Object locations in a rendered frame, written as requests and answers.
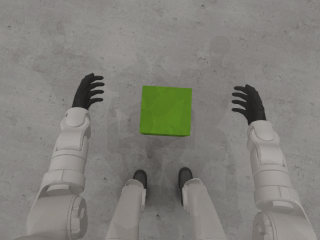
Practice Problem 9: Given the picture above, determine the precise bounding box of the robot right forearm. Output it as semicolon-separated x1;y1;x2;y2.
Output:
246;120;317;240

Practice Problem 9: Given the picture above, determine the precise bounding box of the robot left forearm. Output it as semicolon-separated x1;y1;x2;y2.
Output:
26;107;91;236

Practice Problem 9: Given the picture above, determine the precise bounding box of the robot right hand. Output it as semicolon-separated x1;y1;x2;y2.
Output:
231;84;267;126

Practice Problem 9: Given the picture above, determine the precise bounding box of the right robot thigh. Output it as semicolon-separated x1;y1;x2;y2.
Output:
182;183;228;240

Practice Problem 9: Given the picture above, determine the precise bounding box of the right robot shin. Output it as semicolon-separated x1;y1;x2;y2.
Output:
183;178;207;191

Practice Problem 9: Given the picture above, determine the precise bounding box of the robot right upper arm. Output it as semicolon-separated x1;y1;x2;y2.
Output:
251;210;316;240

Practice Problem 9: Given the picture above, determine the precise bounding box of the robot left upper arm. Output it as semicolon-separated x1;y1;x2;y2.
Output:
13;194;88;240

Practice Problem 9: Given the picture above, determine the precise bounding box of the robot left hand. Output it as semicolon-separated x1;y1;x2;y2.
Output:
72;73;105;110

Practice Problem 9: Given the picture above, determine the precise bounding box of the carton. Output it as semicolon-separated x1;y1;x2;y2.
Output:
139;85;192;137

